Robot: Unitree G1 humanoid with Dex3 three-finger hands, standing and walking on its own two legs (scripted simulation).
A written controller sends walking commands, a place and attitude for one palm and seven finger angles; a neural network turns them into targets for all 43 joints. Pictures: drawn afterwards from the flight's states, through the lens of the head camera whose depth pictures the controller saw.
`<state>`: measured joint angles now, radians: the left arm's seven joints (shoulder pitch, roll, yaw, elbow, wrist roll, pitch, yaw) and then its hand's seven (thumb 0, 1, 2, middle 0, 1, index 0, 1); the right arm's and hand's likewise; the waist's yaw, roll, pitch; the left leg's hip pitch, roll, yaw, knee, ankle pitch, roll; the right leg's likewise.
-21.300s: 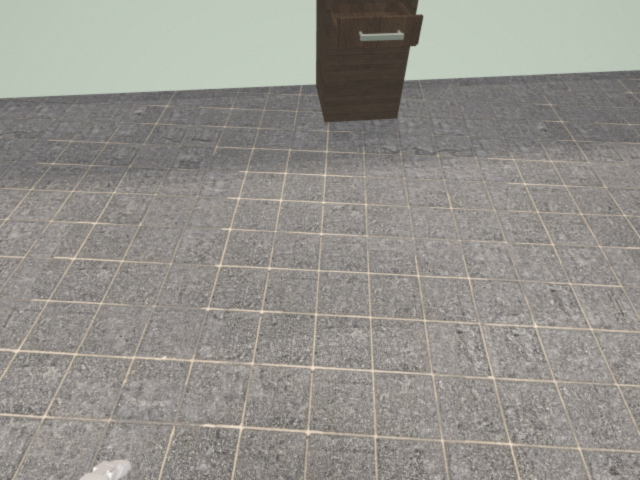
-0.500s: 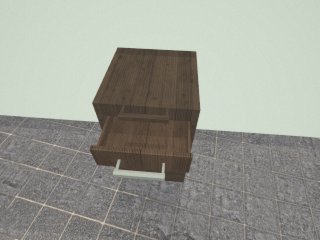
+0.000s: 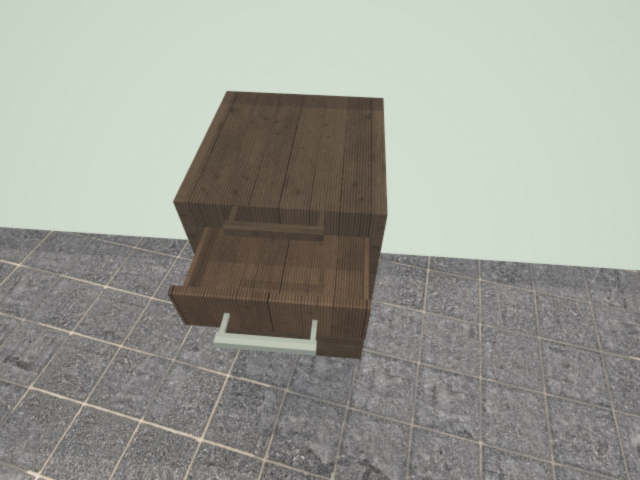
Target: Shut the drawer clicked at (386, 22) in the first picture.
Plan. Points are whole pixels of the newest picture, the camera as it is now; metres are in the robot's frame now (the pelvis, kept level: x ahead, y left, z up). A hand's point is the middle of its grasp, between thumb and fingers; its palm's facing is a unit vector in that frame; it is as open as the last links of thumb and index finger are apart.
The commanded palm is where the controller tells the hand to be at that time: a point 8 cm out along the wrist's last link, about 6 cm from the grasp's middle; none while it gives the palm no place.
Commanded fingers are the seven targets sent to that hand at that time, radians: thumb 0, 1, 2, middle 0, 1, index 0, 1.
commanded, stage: come to a stop and stand still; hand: left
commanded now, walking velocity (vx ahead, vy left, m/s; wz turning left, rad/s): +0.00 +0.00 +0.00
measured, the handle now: (267, 333) +0.41 +0.13 -0.22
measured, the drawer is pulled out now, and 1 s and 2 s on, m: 0.17 0.17 0.17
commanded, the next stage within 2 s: look again from close up in 0.28 s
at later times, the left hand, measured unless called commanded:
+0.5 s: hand out of the picture -0.02 +0.14 -0.17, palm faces +0.02 -0.98 -0.17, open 7.4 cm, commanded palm none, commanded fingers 0.00 0.90 0.90 -0.20 -0.30 -0.20 -0.30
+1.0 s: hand out of the picture -0.01 +0.15 -0.16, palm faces +0.10 -0.97 -0.21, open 7.3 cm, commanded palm +0.09 +0.18 -0.08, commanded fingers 0.00 0.90 0.90 -0.28 -0.39 -0.28 -0.39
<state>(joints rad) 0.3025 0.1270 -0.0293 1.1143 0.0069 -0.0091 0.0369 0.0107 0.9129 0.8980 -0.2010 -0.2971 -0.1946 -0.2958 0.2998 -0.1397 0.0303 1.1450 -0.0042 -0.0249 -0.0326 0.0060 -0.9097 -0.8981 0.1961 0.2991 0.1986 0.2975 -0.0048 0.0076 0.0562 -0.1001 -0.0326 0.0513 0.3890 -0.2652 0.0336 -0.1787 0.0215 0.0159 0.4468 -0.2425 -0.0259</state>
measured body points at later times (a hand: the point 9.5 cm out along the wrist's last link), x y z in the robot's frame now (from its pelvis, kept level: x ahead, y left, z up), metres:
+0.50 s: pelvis +0.00 -0.01 +0.00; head +0.01 -0.02 +0.45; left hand -0.02 +0.19 -0.16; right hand -0.03 -0.22 -0.17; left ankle -0.03 +0.10 -0.74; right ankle +0.00 -0.10 -0.74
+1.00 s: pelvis -0.01 -0.02 +0.00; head +0.01 -0.02 +0.45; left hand -0.01 +0.20 -0.15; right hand -0.02 -0.22 -0.16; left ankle -0.03 +0.10 -0.74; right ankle +0.00 -0.10 -0.74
